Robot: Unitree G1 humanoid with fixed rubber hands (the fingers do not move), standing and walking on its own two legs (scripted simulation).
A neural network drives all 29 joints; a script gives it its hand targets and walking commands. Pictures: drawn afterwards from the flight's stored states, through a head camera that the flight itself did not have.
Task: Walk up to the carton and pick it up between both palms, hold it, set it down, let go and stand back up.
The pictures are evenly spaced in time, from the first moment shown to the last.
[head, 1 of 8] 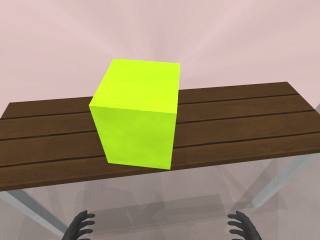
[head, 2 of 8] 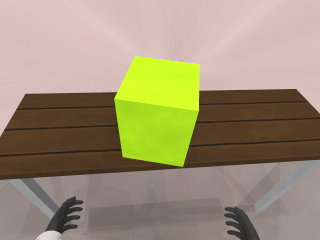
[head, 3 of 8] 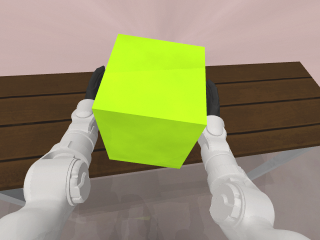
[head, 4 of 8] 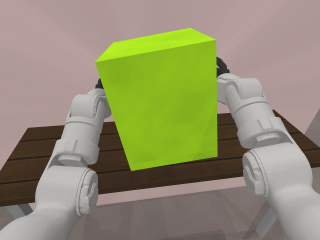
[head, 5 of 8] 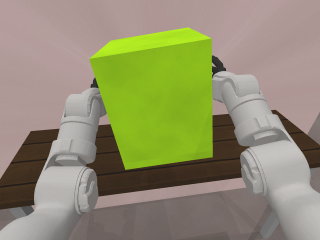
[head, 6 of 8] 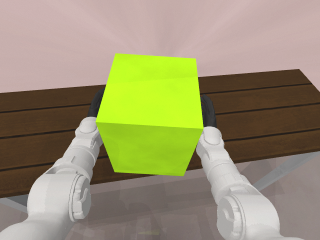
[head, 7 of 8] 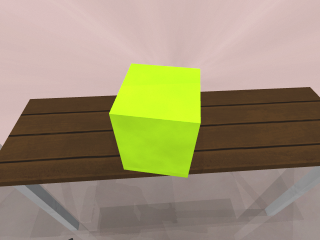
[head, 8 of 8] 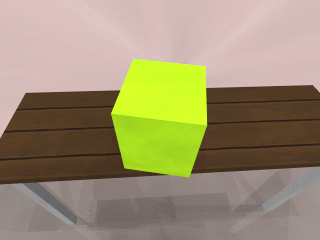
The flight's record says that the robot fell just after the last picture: no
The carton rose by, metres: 0.23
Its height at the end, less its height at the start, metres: +0.00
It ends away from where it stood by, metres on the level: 0.02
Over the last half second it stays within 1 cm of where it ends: yes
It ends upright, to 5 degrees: yes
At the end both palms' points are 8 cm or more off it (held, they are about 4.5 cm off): yes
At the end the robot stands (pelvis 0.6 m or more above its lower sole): yes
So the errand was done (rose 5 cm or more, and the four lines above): yes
